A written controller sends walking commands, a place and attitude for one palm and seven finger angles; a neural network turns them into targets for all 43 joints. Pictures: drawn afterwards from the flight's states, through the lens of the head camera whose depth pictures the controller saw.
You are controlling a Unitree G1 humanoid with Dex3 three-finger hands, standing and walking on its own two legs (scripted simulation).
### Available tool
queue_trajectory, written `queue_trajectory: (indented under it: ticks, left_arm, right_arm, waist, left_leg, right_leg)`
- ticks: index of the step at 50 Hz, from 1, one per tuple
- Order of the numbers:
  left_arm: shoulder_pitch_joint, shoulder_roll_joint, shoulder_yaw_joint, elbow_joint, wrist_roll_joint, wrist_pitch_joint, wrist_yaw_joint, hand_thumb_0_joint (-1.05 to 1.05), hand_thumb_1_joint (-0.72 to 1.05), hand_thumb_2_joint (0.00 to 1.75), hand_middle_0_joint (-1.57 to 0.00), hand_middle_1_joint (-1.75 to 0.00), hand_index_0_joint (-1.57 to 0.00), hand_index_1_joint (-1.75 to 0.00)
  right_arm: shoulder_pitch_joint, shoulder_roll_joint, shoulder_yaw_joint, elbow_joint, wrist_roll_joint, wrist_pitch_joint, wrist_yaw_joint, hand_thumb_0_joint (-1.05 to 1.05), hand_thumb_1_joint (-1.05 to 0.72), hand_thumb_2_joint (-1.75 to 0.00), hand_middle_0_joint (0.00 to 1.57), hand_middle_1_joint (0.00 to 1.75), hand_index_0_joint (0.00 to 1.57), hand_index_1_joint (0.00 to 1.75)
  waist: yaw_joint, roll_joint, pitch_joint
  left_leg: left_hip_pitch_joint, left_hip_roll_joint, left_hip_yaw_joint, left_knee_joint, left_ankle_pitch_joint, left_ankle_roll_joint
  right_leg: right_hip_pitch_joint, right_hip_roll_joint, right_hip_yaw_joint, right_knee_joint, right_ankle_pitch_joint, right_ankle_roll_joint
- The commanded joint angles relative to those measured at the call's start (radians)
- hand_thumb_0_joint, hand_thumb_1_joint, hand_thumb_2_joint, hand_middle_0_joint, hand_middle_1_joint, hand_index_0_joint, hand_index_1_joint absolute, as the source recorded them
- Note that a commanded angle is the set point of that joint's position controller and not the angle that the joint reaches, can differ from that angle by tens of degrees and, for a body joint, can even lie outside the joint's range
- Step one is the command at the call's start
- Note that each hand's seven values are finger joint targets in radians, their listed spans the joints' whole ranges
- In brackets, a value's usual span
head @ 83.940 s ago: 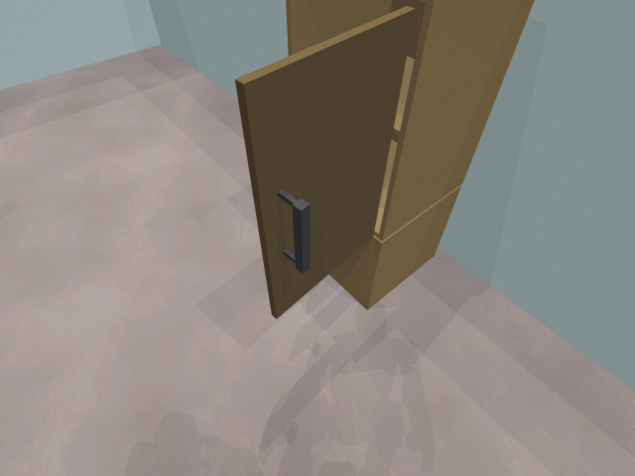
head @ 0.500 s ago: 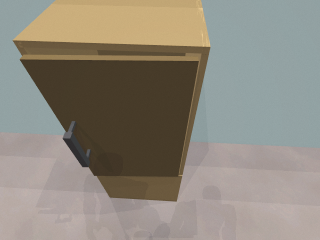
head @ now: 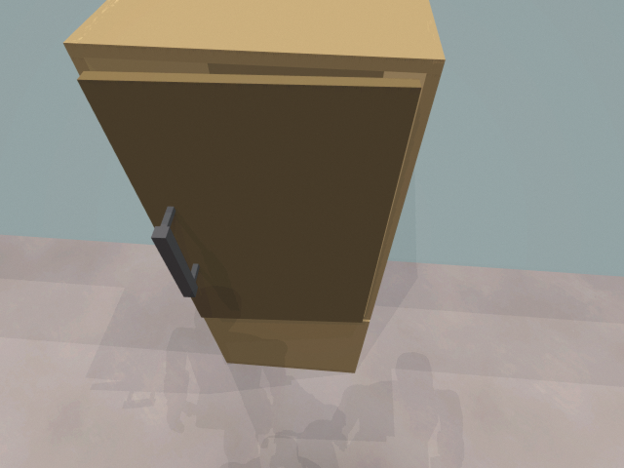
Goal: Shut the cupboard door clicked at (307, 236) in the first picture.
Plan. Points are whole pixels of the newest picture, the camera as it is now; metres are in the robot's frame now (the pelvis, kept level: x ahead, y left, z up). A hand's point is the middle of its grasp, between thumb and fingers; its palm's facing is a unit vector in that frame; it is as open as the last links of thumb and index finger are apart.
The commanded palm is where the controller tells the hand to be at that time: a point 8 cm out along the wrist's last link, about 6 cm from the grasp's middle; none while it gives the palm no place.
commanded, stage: come to a stop and stand still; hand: left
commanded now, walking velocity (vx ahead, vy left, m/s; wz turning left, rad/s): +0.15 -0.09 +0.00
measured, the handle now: (180, 254) +0.42 +0.25 -0.04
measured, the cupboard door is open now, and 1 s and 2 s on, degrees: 3 3 3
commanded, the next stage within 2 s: look again from close up in 0.86 s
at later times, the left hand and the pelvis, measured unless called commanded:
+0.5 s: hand out of the picture -0.02 +0.16 -0.17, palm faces +0.03 -0.99 -0.14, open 7.4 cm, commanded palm none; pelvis +0.01 +0.01 +0.01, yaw -1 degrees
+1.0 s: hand out of the picture +0.02 +0.16 -0.17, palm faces +0.02 -0.98 -0.19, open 7.3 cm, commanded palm none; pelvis +0.02 -0.01 +0.01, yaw +0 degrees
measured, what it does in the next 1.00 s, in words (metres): stands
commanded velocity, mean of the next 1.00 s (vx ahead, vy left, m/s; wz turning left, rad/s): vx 0.01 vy -0.04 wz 0.00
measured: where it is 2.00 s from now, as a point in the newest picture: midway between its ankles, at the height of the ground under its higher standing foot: outside the picture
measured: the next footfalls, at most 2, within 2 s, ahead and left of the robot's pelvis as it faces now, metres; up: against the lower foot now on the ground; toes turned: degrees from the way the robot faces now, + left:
none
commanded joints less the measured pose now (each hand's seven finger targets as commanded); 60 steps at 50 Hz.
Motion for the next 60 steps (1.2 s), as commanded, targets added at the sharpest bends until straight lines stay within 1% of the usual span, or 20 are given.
queue_trajectory:
  ticks: [1,2,3,4,5,6,9,14,17,20,33,47,48,49,50,52,53,54,56,60]
  left_arm:
    - [0.006,0.134,0.021,-0.062,-0.005,-0.011,-0.003,0.0,0.9,0.9,-0.2,-0.3,-0.2,-0.3]
    - [0.012,0.108,0.014,-0.065,-0.009,-0.008,-0.01,0.0,0.9,0.9,-0.2,-0.3,-0.2,-0.3]
    - [0.029,0.089,0.013,-0.069,-0.005,-0.013,-0.016,0.0,0.9,0.9,-0.2,-0.3,-0.2,-0.3]
    - [0.031,0.08,0.01,-0.049,-0.005,-0.014,-0.018,0.0,0.9,0.9,-0.2,-0.3,-0.2,-0.3]
    - [0.049,0.054,0.0,-0.029,-0.001,-0.011,-0.021,0.0,0.9,0.9,-0.2,-0.3,-0.2,-0.3]
    - [0.07,0.042,-0.007,-0.011,0.001,-0.009,-0.026,0.0,0.9,0.9,-0.2,-0.3,-0.2,-0.3]
    - [0.085,0.031,-0.014,0.011,0.001,-0.015,-0.034,0.0,0.9,0.9,-0.2,-0.3,-0.2,-0.3]
    - [0.119,0.042,-0.019,0.043,-0.007,-0.028,-0.031,0.0,0.9,0.9,-0.2,-0.3,-0.2,-0.3]
    - [0.142,0.043,-0.022,0.064,-0.014,-0.036,-0.026,0.0,0.9,0.9,-0.2,-0.3,-0.2,-0.3]
    - [0.148,0.043,-0.023,0.072,-0.016,-0.044,-0.02,0.0,0.9,0.9,-0.2,-0.3,-0.2,-0.3]
    - [0.169,0.027,-0.026,0.091,-0.014,-0.053,-0.01,0.0,0.9,0.9,-0.2,-0.3,-0.2,-0.3]
    - [0.152,0.055,-0.022,0.078,-0.017,-0.057,-0.01,0.0,0.9,0.9,-0.2,-0.3,-0.2,-0.3]
    - [0.131,0.226,-0.038,0.008,-0.003,-0.059,-0.004,0.0,0.9,0.9,-0.2,-0.3,-0.2,-0.3]
    - [0.158,0.146,-0.02,0.011,-0.013,-0.056,-0.004,0.0,0.9,0.9,-0.2,-0.3,-0.2,-0.3]
    - [0.166,0.137,-0.024,0.006,-0.019,-0.061,-0.005,0.0,0.9,0.9,-0.2,-0.3,-0.2,-0.3]
    - [0.16,0.126,-0.025,0.0,-0.013,-0.06,-0.003,0.0,0.9,0.9,-0.2,-0.3,-0.2,-0.3]
    - [0.156,0.125,-0.033,-0.004,-0.012,-0.061,-0.001,0.0,0.9,0.9,-0.2,-0.3,-0.2,-0.3]
    - [0.15,0.122,-0.032,-0.008,-0.01,-0.06,0.001,0.0,0.9,0.9,-0.2,-0.3,-0.2,-0.3]
    - [0.118,0.132,-0.027,-0.025,-0.01,-0.056,0.0,0.0,0.9,0.9,-0.2,-0.3,-0.2,-0.3]
    - [0.114,0.128,-0.03,-0.045,-0.016,-0.047,-0.004,0.0,0.9,0.9,-0.2,-0.3,-0.2,-0.3]
  right_arm:
    - [0.165,-0.017,0.01,0.0,0.002,-0.044,0.008,0.0,-0.9,-0.9,0.2,0.3,0.2,0.3]
    - [0.151,-0.062,0.01,0.0,-0.008,-0.059,0.005,0.0,-0.9,-0.9,0.2,0.3,0.2,0.3]
    - [0.139,-0.107,0.004,-0.013,-0.014,-0.065,0.003,0.0,-0.9,-0.9,0.2,0.3,0.2,0.3]
    - [0.079,-0.131,0.005,-0.014,-0.016,-0.07,0.005,0.0,-0.9,-0.9,0.2,0.3,0.2,0.3]
    - [0.046,-0.108,0.013,-0.019,-0.014,-0.07,0.005,0.0,-0.9,-0.9,0.2,0.3,0.2,0.3]
    - [0.037,-0.101,0.017,-0.019,-0.014,-0.068,0.004,0.0,-0.9,-0.9,0.2,0.3,0.2,0.3]
    - [0.079,-0.096,0.017,-0.002,-0.014,-0.069,-0.003,0.0,-0.9,-0.9,0.2,0.3,0.2,0.3]
    - [0.104,-0.068,0.024,0.022,-0.007,-0.075,-0.008,0.0,-0.9,-0.9,0.2,0.3,0.2,0.3]
    - [0.12,-0.044,0.03,0.044,-0.002,-0.078,-0.011,0.0,-0.9,-0.9,0.2,0.3,0.2,0.3]
    - [0.135,-0.028,0.036,0.066,0.002,-0.081,-0.015,0.0,-0.9,-0.9,0.2,0.3,0.2,0.3]
    - [0.138,0.005,0.042,0.101,0.004,-0.078,-0.016,0.0,-0.9,-0.9,0.2,0.3,0.2,0.3]
    - [0.129,-0.021,0.043,0.098,0.002,-0.077,-0.014,0.0,-0.9,-0.9,0.2,0.3,0.2,0.3]
    - [0.05,-0.144,0.024,-0.015,0.002,-0.065,-0.005,0.0,-0.9,-0.9,0.2,0.3,0.2,0.3]
    - [0.069,-0.116,0.014,-0.03,-0.004,-0.085,-0.01,0.0,-0.9,-0.9,0.2,0.3,0.2,0.3]
    - [0.092,-0.071,0.02,-0.025,-0.005,-0.082,-0.013,0.0,-0.9,-0.9,0.2,0.3,0.2,0.3]
    - [0.1,-0.058,0.02,-0.034,0.002,-0.06,-0.011,0.0,-0.9,-0.9,0.2,0.3,0.2,0.3]
    - [0.096,-0.054,0.027,-0.043,-0.001,-0.053,-0.004,0.0,-0.9,-0.9,0.2,0.3,0.2,0.3]
    - [0.091,-0.061,0.023,-0.043,0.001,-0.048,0.0,0.0,-0.9,-0.9,0.2,0.3,0.2,0.3]
    - [0.099,-0.072,0.021,-0.041,0.002,-0.047,0.003,0.0,-0.9,-0.9,0.2,0.3,0.2,0.3]
    - [0.095,-0.091,0.029,-0.031,0.0,-0.062,0.003,0.0,-0.9,-0.9,0.2,0.3,0.2,0.3]
  waist:
    - [-0.04,-0.067,-0.061]
    - [-0.024,0.068,-0.04]
    - [-0.012,0.114,-0.032]
    - [0.006,0.159,-0.029]
    - [0.016,0.17,-0.002]
    - [0.021,0.142,0.024]
    - [0.004,0.1,0.017]
    - [0.002,0.066,0.025]
    - [-0.006,-0.006,-0.013]
    - [-0.014,-0.002,-0.056]
    - [-0.009,-0.006,-0.026]
    - [-0.005,0.002,-0.028]
    - [-0.035,0.027,-0.01]
    - [-0.014,0.106,-0.143]
    - [-0.022,0.113,-0.259]
    - [-0.026,-0.059,-0.177]
    - [-0.024,-0.143,-0.111]
    - [-0.029,-0.162,-0.059]
    - [-0.042,-0.112,-0.014]
    - [-0.029,0.002,-0.017]
  left_leg:
    - [0.189,0.035,-0.034,-0.252,0.17,0.016]
    - [0.145,0.112,-0.138,-0.324,0.161,0.047]
    - [0.042,0.195,-0.22,-0.391,0.09,0.088]
    - [-0.049,0.23,-0.29,-0.456,-0.035,0.118]
    - [-0.105,0.233,-0.293,-0.494,-0.13,0.123]
    - [-0.127,0.218,-0.278,-0.502,-0.181,0.117]
    - [-0.042,0.202,-0.247,-0.48,-0.133,0.107]
    - [0.001,0.155,-0.166,-0.399,0.079,0.08]
    - [0.063,0.117,-0.104,-0.317,0.254,0.057]
    - [0.121,0.111,-0.078,-0.294,0.362,0.044]
    - [0.127,0.099,-0.058,-0.305,0.322,0.03]
    - [0.133,0.1,-0.056,-0.309,0.334,0.023]
    - [0.138,0.073,-0.097,-0.253,0.422,0.036]
    - [0.144,0.099,-0.071,-0.162,0.445,0.034]
    - [0.155,0.08,-0.066,-0.123,0.405,0.038]
    - [0.036,0.046,-0.042,-0.09,0.164,0.023]
    - [0.002,0.037,-0.038,-0.087,0.118,0.022]
    - [-0.001,0.042,-0.044,-0.076,0.098,0.024]
    - [0.026,0.049,-0.049,-0.1,0.144,0.026]
    - [0.047,0.077,-0.071,-0.188,0.267,0.037]
  right_leg:
    - [-0.141,-0.173,0.179,-0.125,0.048,-0.049]
    - [-0.149,-0.089,0.132,-0.08,-0.077,-0.006]
    - [-0.074,-0.042,0.068,-0.027,-0.121,0.021]
    - [-0.008,-0.04,0.033,0.0,-0.112,0.031]
    - [0.033,-0.05,0.026,0.015,-0.084,0.035]
    - [0.045,-0.048,0.024,0.018,-0.065,0.032]
    - [0.006,-0.046,0.024,-0.026,-0.04,0.03]
    - [0.039,-0.081,0.051,-0.126,0.076,0.034]
    - [0.049,-0.102,0.086,-0.16,0.19,0.03]
    - [0.068,-0.114,0.089,-0.161,0.29,0.026]
    - [0.078,-0.117,0.099,-0.189,0.306,0.014]
    - [0.09,-0.122,0.099,-0.198,0.332,0.012]
    - [0.037,-0.101,0.096,-0.137,0.374,0.017]
    - [0.069,-0.138,0.125,-0.089,0.373,0.007]
    - [0.135,-0.156,0.151,-0.078,0.511,-0.009]
    - [0.117,-0.192,0.194,-0.135,0.435,-0.024]
    - [0.091,-0.201,0.214,-0.16,0.43,-0.031]
    - [0.038,-0.206,0.211,-0.186,0.35,-0.033]
    - [-0.031,-0.187,0.186,-0.202,0.23,-0.029]
    - [-0.003,-0.123,0.123,-0.132,0.235,0.006]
